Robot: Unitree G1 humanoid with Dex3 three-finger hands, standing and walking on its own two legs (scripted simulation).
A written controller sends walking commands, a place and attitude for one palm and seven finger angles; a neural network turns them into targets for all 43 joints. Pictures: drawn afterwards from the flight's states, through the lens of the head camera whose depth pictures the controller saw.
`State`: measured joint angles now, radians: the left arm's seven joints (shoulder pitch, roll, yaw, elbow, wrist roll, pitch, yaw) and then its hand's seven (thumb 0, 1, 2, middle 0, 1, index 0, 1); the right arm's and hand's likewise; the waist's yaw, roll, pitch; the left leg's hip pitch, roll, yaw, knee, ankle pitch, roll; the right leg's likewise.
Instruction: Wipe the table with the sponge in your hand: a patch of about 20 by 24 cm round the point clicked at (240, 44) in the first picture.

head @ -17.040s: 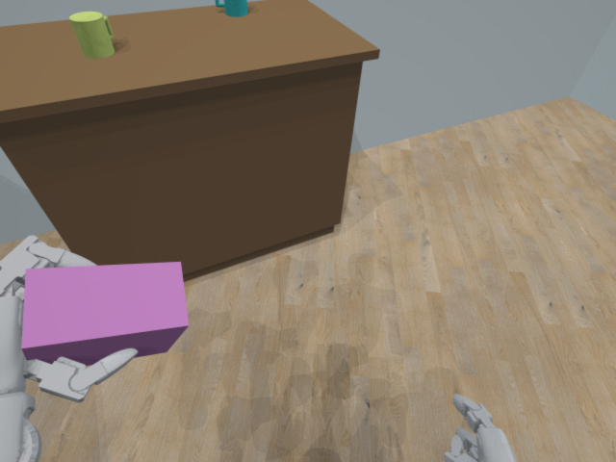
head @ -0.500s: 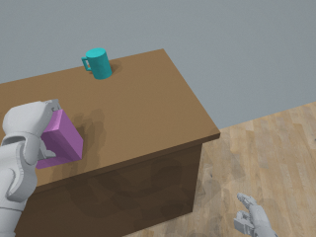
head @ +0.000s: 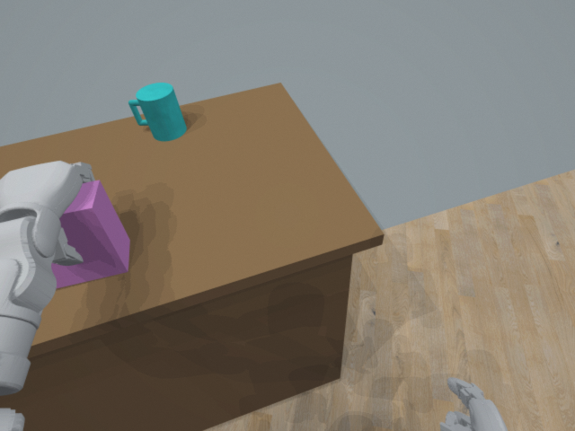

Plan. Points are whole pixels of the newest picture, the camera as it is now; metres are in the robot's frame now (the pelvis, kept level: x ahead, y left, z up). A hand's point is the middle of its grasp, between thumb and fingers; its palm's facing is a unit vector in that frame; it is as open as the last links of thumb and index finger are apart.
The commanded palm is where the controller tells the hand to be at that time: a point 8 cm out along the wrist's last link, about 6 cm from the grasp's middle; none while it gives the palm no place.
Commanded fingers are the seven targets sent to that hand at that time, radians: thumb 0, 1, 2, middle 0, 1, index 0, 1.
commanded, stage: wipe forward along the first lane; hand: left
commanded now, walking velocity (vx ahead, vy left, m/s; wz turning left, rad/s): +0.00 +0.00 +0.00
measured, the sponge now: (79, 246) +0.32 +0.34 +0.10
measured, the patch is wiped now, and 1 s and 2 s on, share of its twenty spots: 0.25 0.50 0.55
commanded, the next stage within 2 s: slide across to the middle lane in 1.24 s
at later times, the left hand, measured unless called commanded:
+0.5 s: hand (67, 200) +0.36 +0.36 +0.15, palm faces -0.12 +0.01 -0.99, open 10.6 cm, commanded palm +0.36 +0.37 +0.17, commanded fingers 0.00 0.10 1.30 -1.20 -1.60 -1.20 -1.60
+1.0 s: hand (66, 180) +0.40 +0.38 +0.15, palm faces -0.15 +0.01 -0.99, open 10.6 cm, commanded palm +0.41 +0.39 +0.17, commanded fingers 0.00 0.10 1.30 -1.20 -1.60 -1.20 -1.60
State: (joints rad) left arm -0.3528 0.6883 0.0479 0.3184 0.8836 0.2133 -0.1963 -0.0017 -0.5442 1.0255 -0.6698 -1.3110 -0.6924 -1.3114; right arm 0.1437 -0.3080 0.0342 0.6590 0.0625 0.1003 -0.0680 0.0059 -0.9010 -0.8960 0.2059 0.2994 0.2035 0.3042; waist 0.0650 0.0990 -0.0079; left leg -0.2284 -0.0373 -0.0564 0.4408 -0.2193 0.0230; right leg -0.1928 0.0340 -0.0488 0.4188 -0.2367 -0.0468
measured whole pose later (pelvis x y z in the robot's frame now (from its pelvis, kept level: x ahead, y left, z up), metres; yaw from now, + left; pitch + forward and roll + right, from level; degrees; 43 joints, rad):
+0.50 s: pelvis -0.01 -0.01 -0.01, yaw +0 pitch +5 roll +0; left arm -0.60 0.78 0.10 0.76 0.93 -0.02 -0.16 0.01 -0.56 1.03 -0.69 -1.29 -0.71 -1.30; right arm 0.25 -0.33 0.00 0.68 0.08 0.13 -0.07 0.00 -0.90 -0.90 0.21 0.30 0.20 0.30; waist 0.03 0.09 -0.04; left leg -0.37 -0.02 -0.06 0.53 -0.24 0.02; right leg -0.33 0.06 -0.05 0.49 -0.25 -0.07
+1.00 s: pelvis +0.00 -0.01 -0.01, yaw -1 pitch +9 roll -1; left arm -0.80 0.87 0.11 1.01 0.99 -0.09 -0.13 0.02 -0.57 1.03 -0.70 -1.29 -0.72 -1.29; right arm 0.31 -0.33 0.00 0.70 0.08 0.14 -0.08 0.00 -0.90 -0.90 0.21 0.30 0.20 0.30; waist -0.01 0.07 -0.06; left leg -0.47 -0.01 -0.05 0.55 -0.25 0.02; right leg -0.42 0.06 -0.05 0.49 -0.24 -0.06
